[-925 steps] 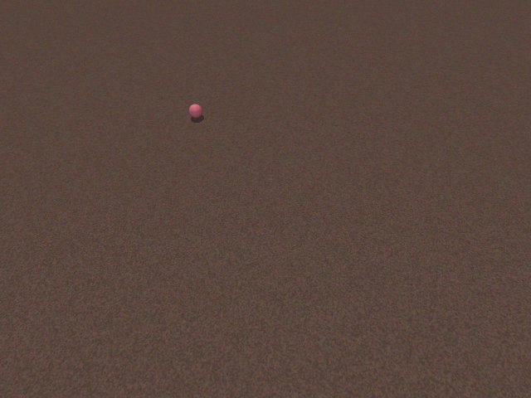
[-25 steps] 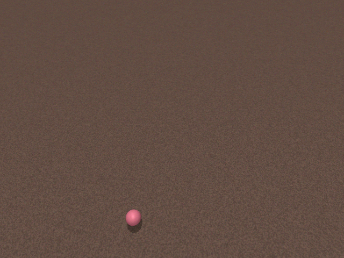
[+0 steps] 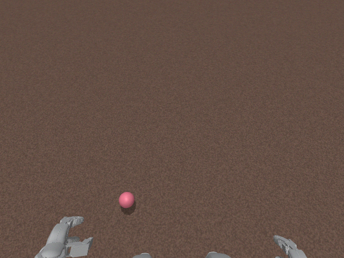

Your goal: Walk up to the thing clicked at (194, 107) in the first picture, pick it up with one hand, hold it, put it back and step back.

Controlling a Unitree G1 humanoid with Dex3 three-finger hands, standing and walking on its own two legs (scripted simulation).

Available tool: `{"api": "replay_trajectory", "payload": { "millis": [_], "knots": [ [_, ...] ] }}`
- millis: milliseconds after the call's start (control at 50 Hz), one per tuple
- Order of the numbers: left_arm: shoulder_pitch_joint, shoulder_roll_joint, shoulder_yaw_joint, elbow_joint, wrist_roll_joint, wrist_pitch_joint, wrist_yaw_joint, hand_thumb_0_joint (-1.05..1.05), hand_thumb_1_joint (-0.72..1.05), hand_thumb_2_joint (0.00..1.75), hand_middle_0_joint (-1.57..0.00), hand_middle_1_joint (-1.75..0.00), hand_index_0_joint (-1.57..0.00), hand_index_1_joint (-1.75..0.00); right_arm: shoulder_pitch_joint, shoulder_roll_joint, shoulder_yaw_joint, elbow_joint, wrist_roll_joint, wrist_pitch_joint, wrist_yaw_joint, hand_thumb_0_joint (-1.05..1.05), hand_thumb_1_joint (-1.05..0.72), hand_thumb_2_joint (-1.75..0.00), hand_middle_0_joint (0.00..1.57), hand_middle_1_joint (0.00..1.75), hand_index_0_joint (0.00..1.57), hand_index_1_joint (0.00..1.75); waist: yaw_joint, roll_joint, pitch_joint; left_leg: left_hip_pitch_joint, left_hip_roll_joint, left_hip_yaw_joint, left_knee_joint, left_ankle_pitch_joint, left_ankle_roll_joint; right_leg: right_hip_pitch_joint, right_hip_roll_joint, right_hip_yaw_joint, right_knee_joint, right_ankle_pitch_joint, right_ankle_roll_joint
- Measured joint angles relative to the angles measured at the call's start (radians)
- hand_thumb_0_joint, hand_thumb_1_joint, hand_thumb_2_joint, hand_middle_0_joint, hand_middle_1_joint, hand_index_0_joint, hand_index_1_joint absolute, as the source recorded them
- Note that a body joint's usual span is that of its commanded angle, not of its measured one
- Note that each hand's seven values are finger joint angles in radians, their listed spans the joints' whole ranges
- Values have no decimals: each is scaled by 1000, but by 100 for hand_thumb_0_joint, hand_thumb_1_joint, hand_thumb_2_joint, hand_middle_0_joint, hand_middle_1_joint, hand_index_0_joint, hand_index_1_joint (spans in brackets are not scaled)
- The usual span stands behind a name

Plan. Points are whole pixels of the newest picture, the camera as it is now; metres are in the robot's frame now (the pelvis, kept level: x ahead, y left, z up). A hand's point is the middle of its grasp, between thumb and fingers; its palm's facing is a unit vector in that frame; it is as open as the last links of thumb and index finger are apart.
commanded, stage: rise first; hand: left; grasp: from above
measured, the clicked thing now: (126, 199) +0.44 +0.27 -0.71
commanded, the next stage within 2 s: none
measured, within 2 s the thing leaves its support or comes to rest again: neither
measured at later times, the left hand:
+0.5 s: hand (82, 257) +0.14 +0.27 -0.20, palm faces -0.13 -0.88 -0.45, open 14.1 cm
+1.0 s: hand out of the picture +0.15 +0.29 -0.28, palm faces -0.31 -0.75 -0.58, open 14.2 cm
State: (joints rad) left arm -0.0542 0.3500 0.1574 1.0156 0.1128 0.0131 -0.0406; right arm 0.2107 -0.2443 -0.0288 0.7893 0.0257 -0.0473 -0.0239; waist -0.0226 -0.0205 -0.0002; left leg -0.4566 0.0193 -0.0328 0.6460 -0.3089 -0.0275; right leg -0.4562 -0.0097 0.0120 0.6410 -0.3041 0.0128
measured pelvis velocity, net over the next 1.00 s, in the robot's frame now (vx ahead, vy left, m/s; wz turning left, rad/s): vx -0.02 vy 0.01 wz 0.00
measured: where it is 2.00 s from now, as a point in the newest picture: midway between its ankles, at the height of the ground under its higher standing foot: outside the picture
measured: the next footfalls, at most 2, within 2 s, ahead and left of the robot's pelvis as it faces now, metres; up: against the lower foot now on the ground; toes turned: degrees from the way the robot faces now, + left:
none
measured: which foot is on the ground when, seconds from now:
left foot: down 0.00-1.00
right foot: down 0.00-1.00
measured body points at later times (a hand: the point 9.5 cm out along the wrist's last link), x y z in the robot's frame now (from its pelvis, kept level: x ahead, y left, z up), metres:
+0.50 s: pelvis +0.01 +0.01 -0.06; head +0.10 +0.03 +0.38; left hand +0.15 +0.31 -0.17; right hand +0.18 -0.24 -0.15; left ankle +0.01 +0.14 -0.72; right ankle +0.01 -0.13 -0.72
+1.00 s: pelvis -0.02 +0.01 -0.14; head +0.11 +0.02 +0.29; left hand +0.16 +0.33 -0.24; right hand +0.18 -0.24 -0.23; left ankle +0.01 +0.14 -0.72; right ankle +0.01 -0.13 -0.72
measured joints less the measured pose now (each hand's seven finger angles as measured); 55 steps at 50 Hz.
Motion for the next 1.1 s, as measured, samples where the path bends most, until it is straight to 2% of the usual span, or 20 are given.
{"api": "replay_trajectory", "payload": {
  "millis": [60,160,300,420,560,860,900,960,1100],
  "knots": [
    [27,-10,-9,-56,26,56,8,0,15,93,-10,-91,-12,-89,25,2,-2,-43,3,6,7,1,-94,-90,20,30,20,30,-4,12,-24,-41,-1,1,50,-28,3,-38,0,2,42,-23,4],
    [92,-29,-15,-152,48,136,18,0,-18,96,-8,-101,-9,-99,34,-4,-8,-107,4,-6,16,1,-93,-90,20,30,20,30,-7,26,-59,-144,-3,4,162,-83,9,-138,-1,7,147,-73,10],
    [183,-40,-2,-337,88,157,29,-1,-44,98,-7,-107,-8,-105,18,0,-17,-164,-5,-45,8,1,-92,-90,20,30,20,30,7,14,-82,-298,-7,-5,338,-164,11,-288,-1,1,317,-155,14],
    [259,-33,-15,-483,108,195,29,-1,-52,99,-7,-107,-7,-107,-10,9,-12,-198,-11,-66,-2,1,-92,-90,20,30,20,30,6,14,-94,-366,-6,-14,418,-204,11,-349,1,-6,388,-191,15],
    [303,-26,-25,-565,125,235,33,-1,-54,97,-7,-107,-7,-106,-21,14,-2,-239,-20,-91,-6,1,-92,-90,20,30,20,30,-2,23,-120,-447,-5,-22,494,-237,11,-424,4,-13,454,-221,16],
    [356,-13,-33,-690,178,229,47,-1,-53,96,-7,-107,-7,-106,-26,15,0,-270,-17,-106,7,1,-91,-90,20,30,20,30,-3,30,-147,-642,-7,-34,671,-291,8,-616,6,-20,631,-277,15],
    [340,-1,-38,-668,197,213,46,-1,-54,96,-7,-107,-8,-106,-31,9,1,-267,-18,-114,9,1,-91,-90,20,30,20,30,-4,31,-155,-678,-9,-37,701,-297,6,-652,5,-21,662,-284,14],
    [277,27,-35,-587,246,163,46,-1,-54,96,-7,-107,-8,-106,-46,-2,0,-263,-21,-133,15,1,-91,-90,20,30,20,30,-4,30,-168,-762,-14,-39,768,-310,5,-737,3,-21,734,-301,13],
    [77,104,-21,-433,397,-4,58,-1,-53,96,-7,-107,-8,-106,-106,-36,-20,-220,-27,-169,28,1,-91,-90,20,30,20,30,-4,18,-178,-1025,-20,-41,995,-357,-3,-1005,4,-14,970,-351,14]
  ]
}}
